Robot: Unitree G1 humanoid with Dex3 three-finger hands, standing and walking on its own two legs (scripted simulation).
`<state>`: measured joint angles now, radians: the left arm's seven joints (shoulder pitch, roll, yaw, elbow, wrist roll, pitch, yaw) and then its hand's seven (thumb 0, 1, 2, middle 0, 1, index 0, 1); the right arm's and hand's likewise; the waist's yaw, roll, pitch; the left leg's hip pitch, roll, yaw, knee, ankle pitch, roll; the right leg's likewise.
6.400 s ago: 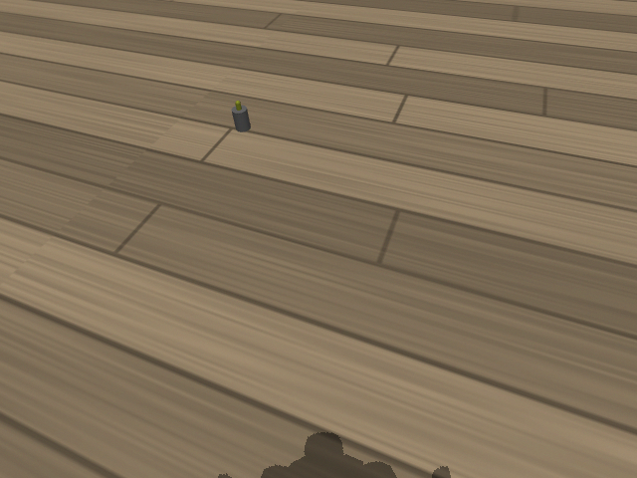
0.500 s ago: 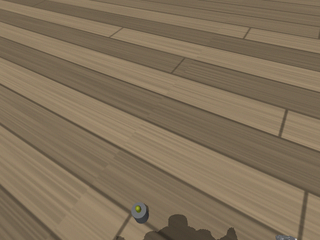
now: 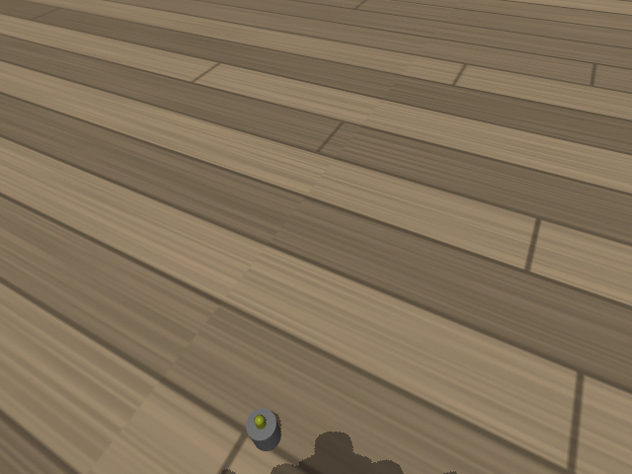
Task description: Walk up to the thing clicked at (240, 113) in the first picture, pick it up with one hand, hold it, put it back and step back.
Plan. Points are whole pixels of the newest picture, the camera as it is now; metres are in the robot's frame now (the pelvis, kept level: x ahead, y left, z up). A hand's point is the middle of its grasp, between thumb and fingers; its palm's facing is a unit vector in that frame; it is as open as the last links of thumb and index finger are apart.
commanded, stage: walk up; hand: left
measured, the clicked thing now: (263, 427) +0.37 +0.21 -0.70
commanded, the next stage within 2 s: stand in 0.42 s
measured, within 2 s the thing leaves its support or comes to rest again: neither
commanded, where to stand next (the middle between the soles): +0.05 +0.00 m, yaw +0 degrees
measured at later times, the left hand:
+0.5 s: hand out of the picture +0.08 +0.25 -0.16, palm faces -0.02 -0.94 -0.34, open 7.3 cm
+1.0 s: hand out of the picture +0.08 +0.25 -0.15, palm faces -0.02 -0.94 -0.35, open 7.3 cm
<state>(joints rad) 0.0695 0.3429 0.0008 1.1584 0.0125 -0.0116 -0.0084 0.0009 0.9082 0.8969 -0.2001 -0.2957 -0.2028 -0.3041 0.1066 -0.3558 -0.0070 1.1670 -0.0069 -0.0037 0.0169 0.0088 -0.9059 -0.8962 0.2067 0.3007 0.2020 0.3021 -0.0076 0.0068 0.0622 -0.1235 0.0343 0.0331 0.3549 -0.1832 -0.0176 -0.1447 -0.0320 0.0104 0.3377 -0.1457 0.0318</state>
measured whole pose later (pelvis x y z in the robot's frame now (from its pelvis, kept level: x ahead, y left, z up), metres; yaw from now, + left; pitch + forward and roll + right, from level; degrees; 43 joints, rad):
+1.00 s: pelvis +0.01 -0.01 +0.00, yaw +1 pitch -2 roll +0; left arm 0.10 0.35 0.00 1.14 0.01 -0.01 -0.01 0.00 0.91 0.90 -0.20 -0.30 -0.20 -0.30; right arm 0.09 -0.35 0.00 1.15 -0.01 -0.01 0.01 0.01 -0.91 -0.90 0.21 0.30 0.20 0.30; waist 0.00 0.01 0.05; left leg -0.12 0.04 0.01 0.33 -0.18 -0.03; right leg -0.13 -0.03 -0.01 0.31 -0.15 0.02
